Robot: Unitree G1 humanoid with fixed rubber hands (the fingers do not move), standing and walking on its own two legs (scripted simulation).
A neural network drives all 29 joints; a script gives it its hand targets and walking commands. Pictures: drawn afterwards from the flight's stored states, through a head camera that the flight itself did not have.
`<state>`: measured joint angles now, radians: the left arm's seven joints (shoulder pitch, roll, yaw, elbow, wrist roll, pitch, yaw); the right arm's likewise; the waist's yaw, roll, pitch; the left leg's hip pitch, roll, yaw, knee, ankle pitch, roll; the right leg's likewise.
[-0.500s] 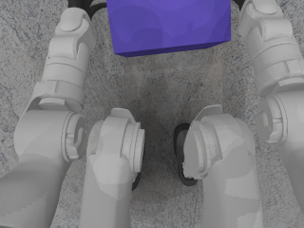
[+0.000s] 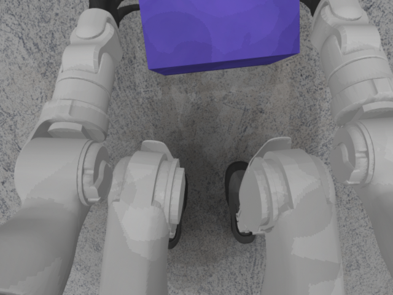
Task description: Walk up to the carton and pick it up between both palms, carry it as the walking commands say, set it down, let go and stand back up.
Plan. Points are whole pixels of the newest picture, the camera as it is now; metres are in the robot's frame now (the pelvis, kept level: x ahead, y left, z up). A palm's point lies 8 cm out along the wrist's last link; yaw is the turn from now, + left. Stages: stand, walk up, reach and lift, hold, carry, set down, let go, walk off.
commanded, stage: set down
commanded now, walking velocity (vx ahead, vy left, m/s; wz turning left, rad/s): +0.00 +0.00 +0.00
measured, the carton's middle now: out of the picture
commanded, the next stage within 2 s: none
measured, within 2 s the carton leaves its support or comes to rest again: neither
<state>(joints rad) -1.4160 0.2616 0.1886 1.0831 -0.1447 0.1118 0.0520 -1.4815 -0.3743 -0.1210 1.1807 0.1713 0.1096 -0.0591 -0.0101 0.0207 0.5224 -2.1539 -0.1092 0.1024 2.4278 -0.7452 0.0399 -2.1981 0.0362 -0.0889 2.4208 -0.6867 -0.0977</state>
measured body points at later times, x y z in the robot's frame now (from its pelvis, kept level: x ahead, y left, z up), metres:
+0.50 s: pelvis +0.00 +0.00 +0.01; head +0.36 -0.02 +0.25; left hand +0.54 +0.16 -0.18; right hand +0.53 -0.21 -0.19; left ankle +0.08 +0.09 -0.29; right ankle +0.09 -0.09 -0.29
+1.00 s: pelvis -0.01 +0.00 +0.01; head +0.36 -0.02 +0.25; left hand +0.55 +0.18 -0.16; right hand +0.54 -0.23 -0.16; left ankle +0.08 +0.09 -0.29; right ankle +0.09 -0.09 -0.29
